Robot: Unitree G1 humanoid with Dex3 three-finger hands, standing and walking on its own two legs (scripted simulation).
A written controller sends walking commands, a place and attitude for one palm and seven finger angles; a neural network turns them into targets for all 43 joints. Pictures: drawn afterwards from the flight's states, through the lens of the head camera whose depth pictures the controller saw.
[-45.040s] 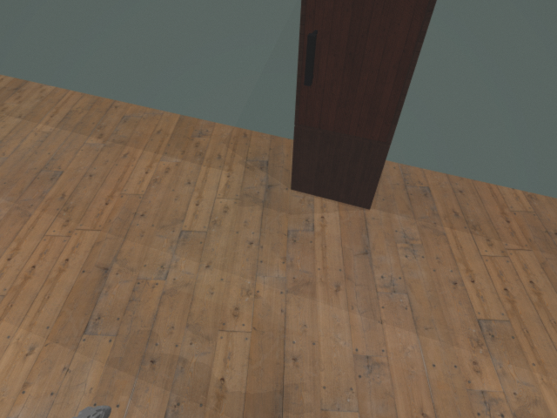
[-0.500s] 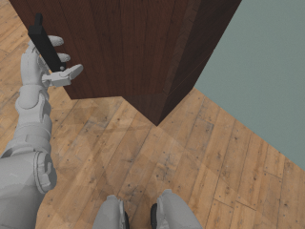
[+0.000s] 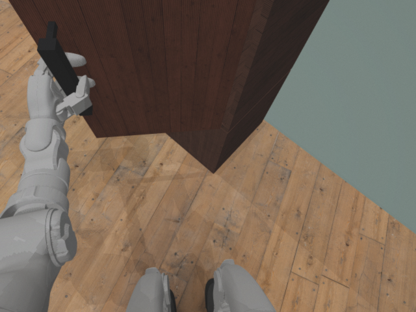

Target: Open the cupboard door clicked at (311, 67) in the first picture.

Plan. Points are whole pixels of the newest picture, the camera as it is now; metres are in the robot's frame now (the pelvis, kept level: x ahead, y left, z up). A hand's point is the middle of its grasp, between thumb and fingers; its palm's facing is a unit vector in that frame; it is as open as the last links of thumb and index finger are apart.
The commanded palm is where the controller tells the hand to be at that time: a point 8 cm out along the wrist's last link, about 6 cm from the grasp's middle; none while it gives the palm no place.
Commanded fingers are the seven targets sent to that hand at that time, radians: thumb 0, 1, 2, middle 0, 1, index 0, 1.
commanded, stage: pull the door open along its arc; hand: left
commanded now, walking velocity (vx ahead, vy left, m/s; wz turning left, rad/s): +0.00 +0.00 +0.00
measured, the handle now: (71, 73) +0.55 +0.22 +0.05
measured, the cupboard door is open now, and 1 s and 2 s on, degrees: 49 95 95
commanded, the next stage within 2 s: open thumb and fingers to let go in 0.88 s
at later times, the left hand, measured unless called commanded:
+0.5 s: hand (120, 169) +0.36 +0.12 +0.05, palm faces +0.29 -0.95 +0.06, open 6.3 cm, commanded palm +0.29 +0.20 +0.05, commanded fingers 0.00 0.90 0.90 -0.40 -1.35 -0.40 -1.35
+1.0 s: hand (175, 205) +0.29 +0.04 +0.05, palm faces +0.41 -0.91 -0.03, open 6.2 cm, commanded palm +0.25 +0.08 +0.05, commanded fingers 0.00 0.76 0.84 -0.39 -1.34 -0.39 -1.34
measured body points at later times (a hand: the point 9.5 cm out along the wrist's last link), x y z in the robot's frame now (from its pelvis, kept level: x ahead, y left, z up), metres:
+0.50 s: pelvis +0.02 +0.00 +0.02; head +0.10 +0.00 +0.46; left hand +0.34 +0.17 +0.05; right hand +0.16 -0.24 -0.09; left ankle +0.00 +0.09 -0.64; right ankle +0.02 -0.09 -0.64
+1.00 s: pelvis +0.01 -0.06 +0.02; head +0.08 -0.07 +0.46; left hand +0.27 +0.08 +0.05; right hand +0.18 -0.27 -0.10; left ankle +0.00 +0.09 -0.64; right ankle +0.02 -0.09 -0.64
